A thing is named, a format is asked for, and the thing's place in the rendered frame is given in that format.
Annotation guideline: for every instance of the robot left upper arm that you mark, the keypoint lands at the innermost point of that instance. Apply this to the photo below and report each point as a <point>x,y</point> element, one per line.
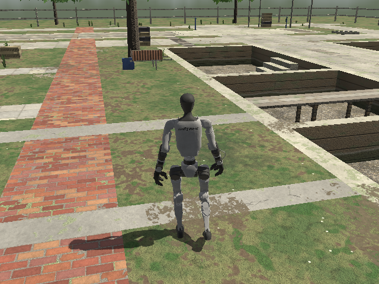
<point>167,135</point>

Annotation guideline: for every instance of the robot left forearm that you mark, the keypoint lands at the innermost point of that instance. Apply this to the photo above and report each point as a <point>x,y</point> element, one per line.
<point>160,160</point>

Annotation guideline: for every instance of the left robot foot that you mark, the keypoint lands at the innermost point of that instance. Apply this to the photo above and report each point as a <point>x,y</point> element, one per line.
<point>180,233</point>

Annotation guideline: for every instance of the robot right hand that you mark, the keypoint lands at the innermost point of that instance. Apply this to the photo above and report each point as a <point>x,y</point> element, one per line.
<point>216,167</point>

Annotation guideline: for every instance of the robot right forearm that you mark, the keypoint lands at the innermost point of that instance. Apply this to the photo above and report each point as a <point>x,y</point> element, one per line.
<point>217,156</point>

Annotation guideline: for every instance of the robot right upper arm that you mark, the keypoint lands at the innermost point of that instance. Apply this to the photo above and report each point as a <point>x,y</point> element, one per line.
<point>206,123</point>

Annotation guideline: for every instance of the humanoid robot torso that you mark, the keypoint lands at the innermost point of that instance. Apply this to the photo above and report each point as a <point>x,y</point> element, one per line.
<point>188,142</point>

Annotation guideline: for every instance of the robot left hand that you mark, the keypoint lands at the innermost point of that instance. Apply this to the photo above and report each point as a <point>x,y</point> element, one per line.
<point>157,177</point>

